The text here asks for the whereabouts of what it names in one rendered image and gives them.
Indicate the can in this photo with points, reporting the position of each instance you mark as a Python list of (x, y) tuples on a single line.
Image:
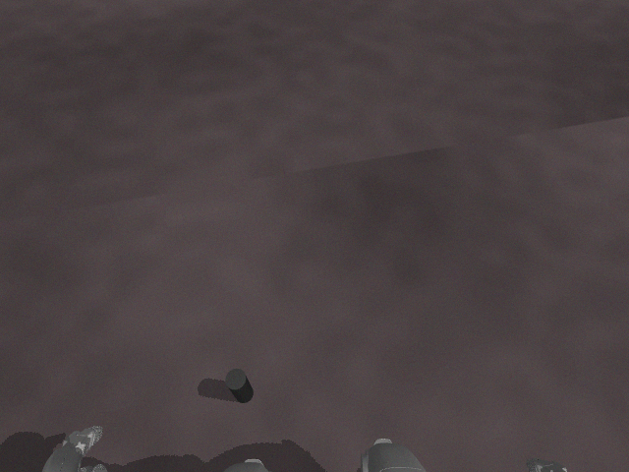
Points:
[(238, 383)]

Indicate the left robot hand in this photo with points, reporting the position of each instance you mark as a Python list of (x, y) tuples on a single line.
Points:
[(75, 446)]

